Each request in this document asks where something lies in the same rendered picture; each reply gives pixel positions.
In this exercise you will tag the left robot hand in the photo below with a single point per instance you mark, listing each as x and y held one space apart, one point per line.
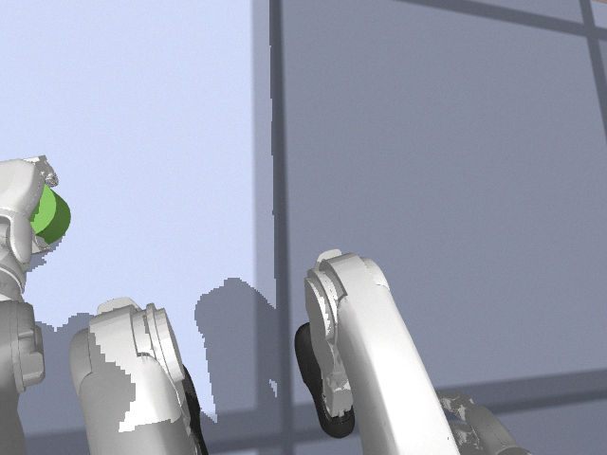
22 183

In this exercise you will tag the left robot arm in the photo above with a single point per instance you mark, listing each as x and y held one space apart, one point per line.
22 361

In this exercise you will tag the right robot hand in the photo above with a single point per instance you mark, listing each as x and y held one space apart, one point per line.
483 434

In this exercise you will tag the left robot foot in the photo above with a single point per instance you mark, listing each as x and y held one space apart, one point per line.
194 410

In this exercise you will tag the right robot foot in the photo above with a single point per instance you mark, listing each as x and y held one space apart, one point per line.
337 427

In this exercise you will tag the tin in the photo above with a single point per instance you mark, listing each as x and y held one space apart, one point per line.
51 217

